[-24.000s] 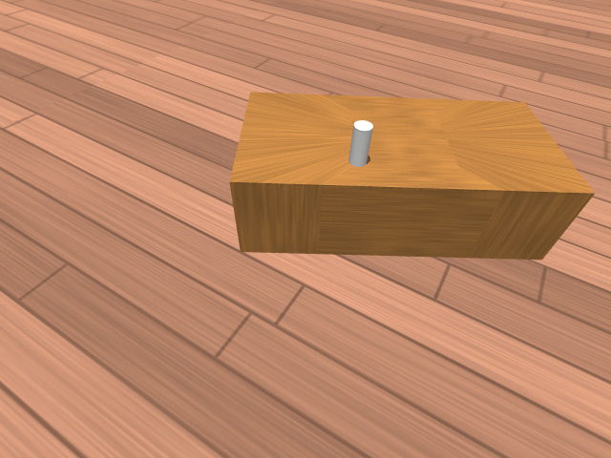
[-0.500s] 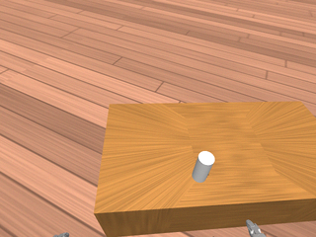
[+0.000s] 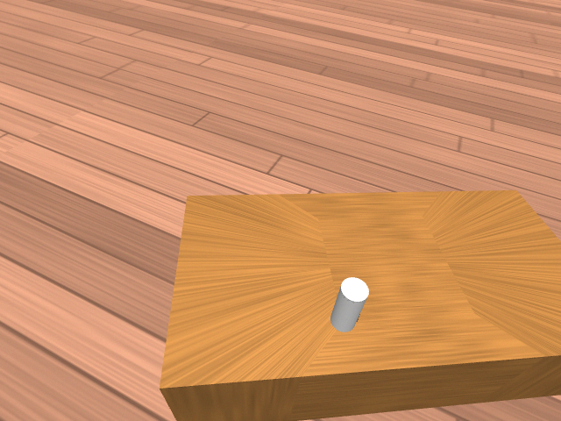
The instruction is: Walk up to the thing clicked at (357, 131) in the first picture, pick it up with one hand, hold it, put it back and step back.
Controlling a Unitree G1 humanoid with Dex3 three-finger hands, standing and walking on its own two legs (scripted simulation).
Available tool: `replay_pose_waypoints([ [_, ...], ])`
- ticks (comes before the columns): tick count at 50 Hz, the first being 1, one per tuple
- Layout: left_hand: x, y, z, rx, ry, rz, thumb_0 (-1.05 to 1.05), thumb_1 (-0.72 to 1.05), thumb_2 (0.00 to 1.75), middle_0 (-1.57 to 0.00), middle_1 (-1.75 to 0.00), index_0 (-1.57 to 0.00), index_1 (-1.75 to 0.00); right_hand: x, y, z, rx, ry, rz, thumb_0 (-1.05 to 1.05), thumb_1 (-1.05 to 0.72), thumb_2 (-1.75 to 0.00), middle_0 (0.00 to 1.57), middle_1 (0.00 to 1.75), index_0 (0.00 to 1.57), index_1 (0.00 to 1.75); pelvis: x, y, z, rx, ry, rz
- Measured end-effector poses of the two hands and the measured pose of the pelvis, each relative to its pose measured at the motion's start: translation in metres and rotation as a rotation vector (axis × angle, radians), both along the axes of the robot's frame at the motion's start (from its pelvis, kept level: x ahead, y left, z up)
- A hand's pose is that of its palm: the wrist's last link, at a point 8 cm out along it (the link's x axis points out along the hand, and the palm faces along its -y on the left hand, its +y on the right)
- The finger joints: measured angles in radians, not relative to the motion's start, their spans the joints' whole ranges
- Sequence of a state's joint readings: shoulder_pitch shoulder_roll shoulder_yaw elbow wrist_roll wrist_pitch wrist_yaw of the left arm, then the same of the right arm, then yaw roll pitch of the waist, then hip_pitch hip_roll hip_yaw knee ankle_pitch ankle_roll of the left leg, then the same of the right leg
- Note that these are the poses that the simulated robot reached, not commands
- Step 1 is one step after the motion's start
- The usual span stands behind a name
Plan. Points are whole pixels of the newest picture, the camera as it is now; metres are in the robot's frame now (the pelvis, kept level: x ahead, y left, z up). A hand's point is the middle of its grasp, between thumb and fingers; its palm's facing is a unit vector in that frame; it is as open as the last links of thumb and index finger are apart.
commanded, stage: home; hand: right
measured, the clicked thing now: (348, 305) +0.49 -0.20 -0.31
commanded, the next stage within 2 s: stand in 0.86 s
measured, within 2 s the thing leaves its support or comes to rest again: neither
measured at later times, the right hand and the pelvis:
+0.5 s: hand out of the picture +0.06 -0.24 -0.15, palm faces -0.04 +0.93 -0.37, open 17.4 cm; pelvis +0.00 +0.01 +0.00, yaw +0 degrees
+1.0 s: hand out of the picture +0.08 -0.24 -0.15, palm faces -0.05 +0.93 -0.37, open 17.3 cm; pelvis +0.01 +0.02 +0.00, yaw +0 degrees
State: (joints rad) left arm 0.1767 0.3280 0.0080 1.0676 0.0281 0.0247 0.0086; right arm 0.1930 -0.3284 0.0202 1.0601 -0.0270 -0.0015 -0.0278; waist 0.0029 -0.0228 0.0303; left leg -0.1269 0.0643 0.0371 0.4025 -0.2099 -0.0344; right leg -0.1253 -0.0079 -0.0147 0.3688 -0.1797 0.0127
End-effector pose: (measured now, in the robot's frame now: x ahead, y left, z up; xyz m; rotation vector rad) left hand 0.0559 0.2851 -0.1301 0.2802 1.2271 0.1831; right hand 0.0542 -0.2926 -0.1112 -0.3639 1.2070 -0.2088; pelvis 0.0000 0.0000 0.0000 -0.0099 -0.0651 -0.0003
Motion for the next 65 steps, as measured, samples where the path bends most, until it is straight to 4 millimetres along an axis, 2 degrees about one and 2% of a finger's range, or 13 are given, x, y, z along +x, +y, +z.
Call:
replay_pose_waypoints([
  [24, -0.018, 0.015, 0.001, 0.01, 0.056, 0.02, 0.0, 0.9, 0.9, -0.2, -0.3, -0.2, -0.3, -0.004, 0.006, -0.002, 0.012, 0.032, -0.003, 0.0, 0.54, -0.05, 0.06, 0.05, 0.06, 0.05, -0.005, 0.007, 0.002, 0.003, 0.005, 0.0],
  [38, -0.009, 0.019, 0.002, 0.008, 0.059, 0.018, 0.0, 0.9, 0.9, -0.2, -0.3, -0.2, -0.3, 0.008, 0.011, -0.001, 0.018, 0.029, 0.0, 0.0, 0.53, -0.06, 0.06, 0.05, 0.06, 0.05, 0.001, 0.013, 0.003, 0.005, 0.017, 0.002],
  [51, 0.008, 0.023, 0.004, 0.007, 0.041, 0.019, 0.0, 0.9, 0.9, -0.2, -0.3, -0.2, -0.3, 0.025, 0.014, 0.0, 0.015, 0.017, 0.009, 0.0, 0.51, -0.07, 0.07, 0.06, 0.07, 0.06, 0.01, 0.016, 0.004, 0.005, 0.02, 0.008],
  [57, 0.015, 0.025, 0.006, 0.011, 0.027, 0.02, 0.0, 0.9, 0.9, -0.2, -0.3, -0.2, -0.3, 0.032, 0.015, 0.001, 0.015, 0.008, 0.014, 0.0, 0.33, -0.26, 0.15, 0.18, 0.14, 0.18, 0.012, 0.017, 0.004, 0.006, 0.02, 0.011],
  [65, 0.016, 0.026, 0.007, 0.013, 0.027, 0.026, 0.0, 0.91, 0.9, -0.2, -0.3, -0.2, -0.3, 0.036, 0.015, 0.001, 0.018, 0.011, 0.019, 0.0, -0.18, -0.68, 0.19, 0.27, 0.19, 0.27, 0.014, 0.017, 0.004, 0.006, 0.023, 0.015],
])
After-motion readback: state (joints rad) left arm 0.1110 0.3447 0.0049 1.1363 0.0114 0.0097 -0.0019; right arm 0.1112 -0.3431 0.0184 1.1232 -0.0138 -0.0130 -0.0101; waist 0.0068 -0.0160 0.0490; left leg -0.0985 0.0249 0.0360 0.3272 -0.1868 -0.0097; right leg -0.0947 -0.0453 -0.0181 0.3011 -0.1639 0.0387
